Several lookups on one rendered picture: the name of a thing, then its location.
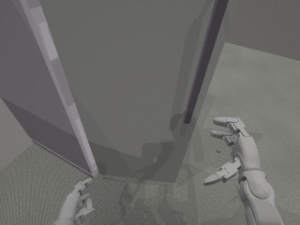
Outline right robot hand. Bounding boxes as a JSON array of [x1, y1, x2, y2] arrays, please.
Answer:
[[203, 116, 261, 186]]

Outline fridge door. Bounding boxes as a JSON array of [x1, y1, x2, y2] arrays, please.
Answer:
[[39, 0, 240, 182]]

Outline left robot hand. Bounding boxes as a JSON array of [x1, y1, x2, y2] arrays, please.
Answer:
[[57, 178, 95, 225]]

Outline handle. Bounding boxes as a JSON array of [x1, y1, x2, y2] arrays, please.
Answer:
[[184, 0, 229, 124]]

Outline right robot forearm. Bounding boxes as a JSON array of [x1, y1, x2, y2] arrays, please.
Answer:
[[238, 169, 284, 225]]

